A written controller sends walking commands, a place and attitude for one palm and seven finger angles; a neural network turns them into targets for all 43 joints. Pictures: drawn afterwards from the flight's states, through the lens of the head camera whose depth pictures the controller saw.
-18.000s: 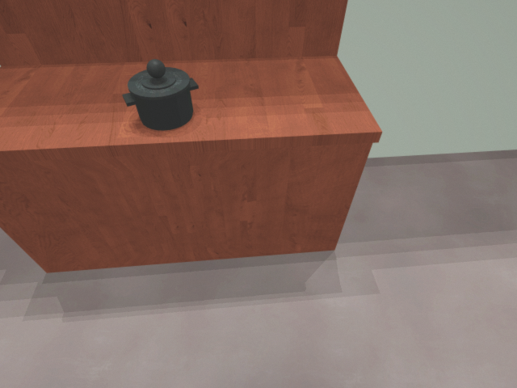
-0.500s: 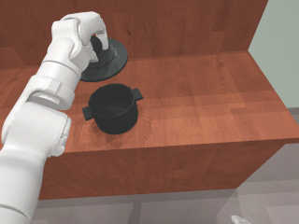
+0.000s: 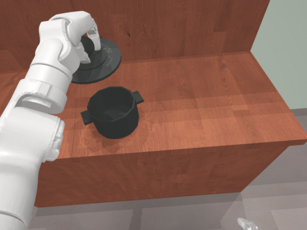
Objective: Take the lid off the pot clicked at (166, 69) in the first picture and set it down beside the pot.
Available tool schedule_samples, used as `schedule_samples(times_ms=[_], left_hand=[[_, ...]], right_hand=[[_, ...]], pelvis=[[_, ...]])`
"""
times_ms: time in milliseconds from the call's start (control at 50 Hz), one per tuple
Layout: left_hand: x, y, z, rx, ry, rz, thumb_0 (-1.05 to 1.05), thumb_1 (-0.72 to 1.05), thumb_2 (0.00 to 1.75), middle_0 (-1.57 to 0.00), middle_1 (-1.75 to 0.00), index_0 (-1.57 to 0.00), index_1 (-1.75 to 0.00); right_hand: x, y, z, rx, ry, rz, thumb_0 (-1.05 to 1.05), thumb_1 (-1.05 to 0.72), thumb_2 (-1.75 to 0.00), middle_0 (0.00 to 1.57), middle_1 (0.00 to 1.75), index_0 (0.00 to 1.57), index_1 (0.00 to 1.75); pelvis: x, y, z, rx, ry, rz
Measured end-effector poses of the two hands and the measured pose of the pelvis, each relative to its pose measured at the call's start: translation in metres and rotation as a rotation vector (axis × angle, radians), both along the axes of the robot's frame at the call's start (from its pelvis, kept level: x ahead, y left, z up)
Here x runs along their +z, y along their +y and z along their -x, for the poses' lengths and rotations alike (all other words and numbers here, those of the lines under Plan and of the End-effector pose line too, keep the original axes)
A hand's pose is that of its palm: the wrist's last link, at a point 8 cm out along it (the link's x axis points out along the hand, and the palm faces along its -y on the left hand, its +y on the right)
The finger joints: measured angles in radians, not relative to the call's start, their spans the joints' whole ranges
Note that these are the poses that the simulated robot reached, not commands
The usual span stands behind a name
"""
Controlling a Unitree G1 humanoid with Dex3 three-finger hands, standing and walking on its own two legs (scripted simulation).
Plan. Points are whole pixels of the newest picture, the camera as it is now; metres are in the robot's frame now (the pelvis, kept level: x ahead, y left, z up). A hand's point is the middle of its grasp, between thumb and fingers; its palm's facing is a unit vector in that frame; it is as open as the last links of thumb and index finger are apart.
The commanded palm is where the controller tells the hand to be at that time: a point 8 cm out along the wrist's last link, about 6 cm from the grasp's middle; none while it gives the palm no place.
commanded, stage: move the lid sideways beside the pot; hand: left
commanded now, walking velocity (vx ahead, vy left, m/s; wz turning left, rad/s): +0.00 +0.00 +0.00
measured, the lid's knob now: (84, 46) +0.52 +0.15 +0.23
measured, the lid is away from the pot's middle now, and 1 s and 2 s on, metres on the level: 0.03 0.15 0.25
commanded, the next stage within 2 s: lower the lid onto the table in 1.82 s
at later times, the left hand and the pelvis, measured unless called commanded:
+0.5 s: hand (53, 54) +0.47 +0.21 +0.24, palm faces -0.25 -0.04 -0.97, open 7.1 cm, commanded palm +0.47 +0.22 +0.29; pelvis +0.00 +0.01 +0.00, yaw +1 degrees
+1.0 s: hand (25, 57) +0.46 +0.27 +0.24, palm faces -0.24 -0.06 -0.97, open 7.1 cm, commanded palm +0.46 +0.28 +0.29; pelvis +0.00 +0.01 +0.00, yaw +1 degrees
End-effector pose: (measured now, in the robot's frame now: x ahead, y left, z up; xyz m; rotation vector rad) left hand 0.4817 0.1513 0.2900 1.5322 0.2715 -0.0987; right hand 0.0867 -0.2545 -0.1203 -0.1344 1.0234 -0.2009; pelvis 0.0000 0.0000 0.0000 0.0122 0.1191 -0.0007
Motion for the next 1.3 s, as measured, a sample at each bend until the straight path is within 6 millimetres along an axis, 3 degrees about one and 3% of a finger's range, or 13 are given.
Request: schedule_samples(times_ms=[420, 840, 1300], left_hand=[[0.001, 0.052, 0.015, 0.059, 0.025, -0.018, -0.02, 0.32, 0.59, -0.84, -1.03, -0.7, -0.97], [0.005, 0.1, 0.018, 0.108, 0.022, -0.003, -0.02, 0.32, 0.58, -0.84, -1.03, -0.7, -0.97], [0.001, 0.148, 0.035, 0.183, 0.058, -0.031, -0.02, 0.32, 0.58, -0.85, -1.03, -0.7, -0.97]], right_hand=[[0.005, 0.001, -0.006, 0.014, 0.015, 0.013, 0.01, -0.9, -0.89, 0.2, 0.3, 0.2, 0.3], [0.004, 0.0, 0.012, -0.017, 0.086, 0.022, 0.01, -0.9, -0.89, 0.2, 0.3, 0.2, 0.3], [0.007, 0.003, -0.002, 0.008, 0.082, 0.034, 0.01, -0.9, -0.89, 0.2, 0.3, 0.2, 0.3]], pelvis=[[0.0, 0.004, 0.003, 0.016, -0.015, 0.008], [0.0, 0.008, -0.001, 0.014, -0.006, 0.017], [0.0, 0.008, 0.002, 0.028, -0.002, 0.024]])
